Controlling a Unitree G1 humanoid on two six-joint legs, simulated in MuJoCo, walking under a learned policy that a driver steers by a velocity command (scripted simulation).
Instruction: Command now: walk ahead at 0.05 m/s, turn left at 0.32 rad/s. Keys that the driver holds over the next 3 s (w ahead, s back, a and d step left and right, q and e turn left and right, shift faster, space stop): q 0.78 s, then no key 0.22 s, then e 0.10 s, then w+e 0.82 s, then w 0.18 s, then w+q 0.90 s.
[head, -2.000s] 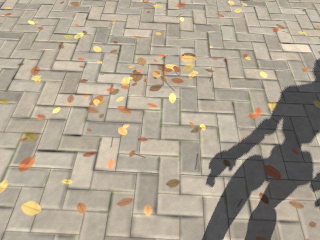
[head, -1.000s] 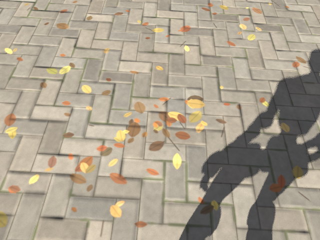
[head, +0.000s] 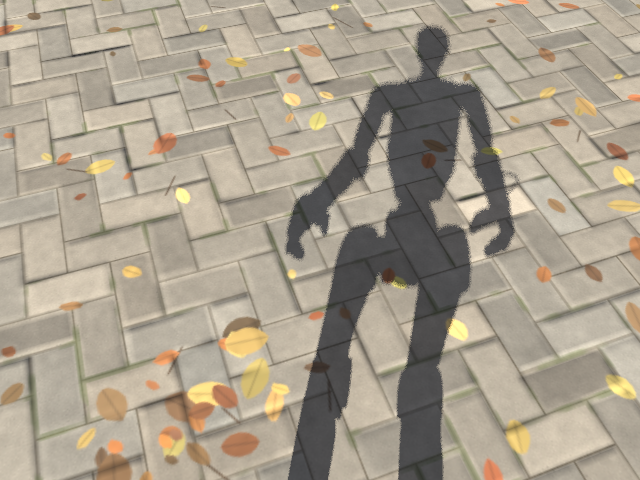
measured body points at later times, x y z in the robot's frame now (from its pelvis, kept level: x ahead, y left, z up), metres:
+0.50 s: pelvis +0.01 -0.03 +0.02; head +0.05 -0.05 +0.46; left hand +0.04 +0.27 -0.08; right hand +0.24 -0.27 -0.10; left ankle -0.02 +0.12 -0.66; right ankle +0.03 -0.14 -0.73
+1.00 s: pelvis +0.01 +0.01 +0.01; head +0.03 +0.04 +0.46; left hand -0.03 +0.33 -0.10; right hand +0.30 -0.13 -0.07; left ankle -0.03 +0.10 -0.73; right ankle +0.10 -0.11 -0.69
